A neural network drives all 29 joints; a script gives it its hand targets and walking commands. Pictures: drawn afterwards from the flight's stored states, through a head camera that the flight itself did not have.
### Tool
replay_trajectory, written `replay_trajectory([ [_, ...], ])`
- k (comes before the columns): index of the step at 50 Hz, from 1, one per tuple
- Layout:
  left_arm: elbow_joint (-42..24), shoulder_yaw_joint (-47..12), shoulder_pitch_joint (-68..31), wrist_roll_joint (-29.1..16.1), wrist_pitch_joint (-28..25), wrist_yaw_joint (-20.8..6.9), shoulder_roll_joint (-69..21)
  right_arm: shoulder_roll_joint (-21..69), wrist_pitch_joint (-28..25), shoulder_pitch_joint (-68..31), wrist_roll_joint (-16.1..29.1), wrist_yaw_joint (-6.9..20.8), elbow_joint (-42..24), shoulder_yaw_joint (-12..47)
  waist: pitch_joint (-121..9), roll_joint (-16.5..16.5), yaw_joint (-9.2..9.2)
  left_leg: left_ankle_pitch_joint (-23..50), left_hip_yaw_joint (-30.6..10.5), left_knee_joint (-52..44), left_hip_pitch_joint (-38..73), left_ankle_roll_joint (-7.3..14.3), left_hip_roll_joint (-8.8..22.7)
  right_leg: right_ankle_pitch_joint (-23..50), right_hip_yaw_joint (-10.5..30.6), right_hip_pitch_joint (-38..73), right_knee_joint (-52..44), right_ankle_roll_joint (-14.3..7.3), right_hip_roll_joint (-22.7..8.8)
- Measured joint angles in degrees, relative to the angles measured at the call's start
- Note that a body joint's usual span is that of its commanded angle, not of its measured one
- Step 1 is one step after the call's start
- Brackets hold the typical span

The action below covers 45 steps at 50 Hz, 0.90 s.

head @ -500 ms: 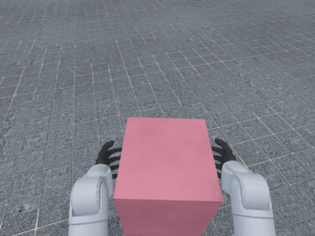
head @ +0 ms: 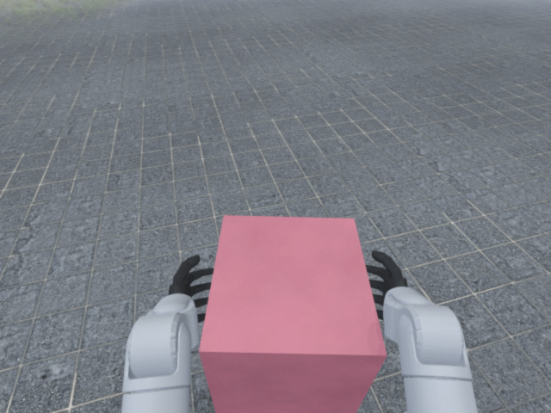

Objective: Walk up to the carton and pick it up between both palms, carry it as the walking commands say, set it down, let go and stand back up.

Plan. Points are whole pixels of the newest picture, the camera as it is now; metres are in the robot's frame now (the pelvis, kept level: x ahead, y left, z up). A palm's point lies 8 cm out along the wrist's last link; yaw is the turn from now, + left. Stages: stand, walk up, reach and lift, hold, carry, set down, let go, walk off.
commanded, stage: carry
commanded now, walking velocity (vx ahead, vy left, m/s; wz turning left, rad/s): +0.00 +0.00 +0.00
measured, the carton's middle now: (286, 322) +0.28 +0.00 +0.00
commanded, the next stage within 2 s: none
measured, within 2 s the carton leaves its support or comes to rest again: neither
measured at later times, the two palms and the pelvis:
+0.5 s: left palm (173, 328) +0.24 +0.15 +0.07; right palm (394, 322) +0.23 -0.14 +0.07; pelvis -0.03 +0.01 +0.00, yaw +0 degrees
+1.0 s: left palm (174, 336) +0.23 +0.15 +0.06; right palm (395, 329) +0.23 -0.14 +0.06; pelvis -0.04 +0.01 +0.00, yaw +0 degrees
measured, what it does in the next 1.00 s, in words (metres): stands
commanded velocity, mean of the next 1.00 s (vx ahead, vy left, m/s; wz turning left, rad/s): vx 0.00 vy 0.00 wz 0.00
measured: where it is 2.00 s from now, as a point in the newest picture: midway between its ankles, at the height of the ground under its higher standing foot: outside the picture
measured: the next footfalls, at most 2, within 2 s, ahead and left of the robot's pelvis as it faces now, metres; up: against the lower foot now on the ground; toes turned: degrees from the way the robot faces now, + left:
none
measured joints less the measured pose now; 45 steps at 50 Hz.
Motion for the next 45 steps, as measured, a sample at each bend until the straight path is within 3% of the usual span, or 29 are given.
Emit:
replay_trajectory([
  [45,1.6,0.6,-0.5,0.4,-3.2,-0.4,-0.1,0.1,-3.3,-0.4,-0.7,0.6,1.8,0.0,1.5,0.4,-0.23,4.3,0.2,-1.4,-3.7,1.3,0.0,3.9,-0.1,-4.3,-0.1,0.1,0.0],
])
